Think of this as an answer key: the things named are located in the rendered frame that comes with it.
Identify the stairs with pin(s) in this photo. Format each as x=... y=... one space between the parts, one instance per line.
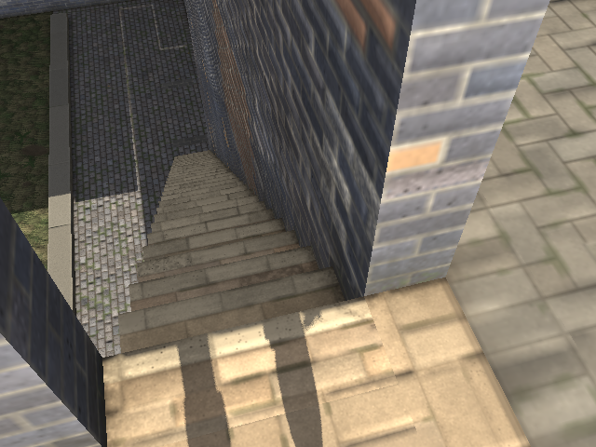
x=217 y=259

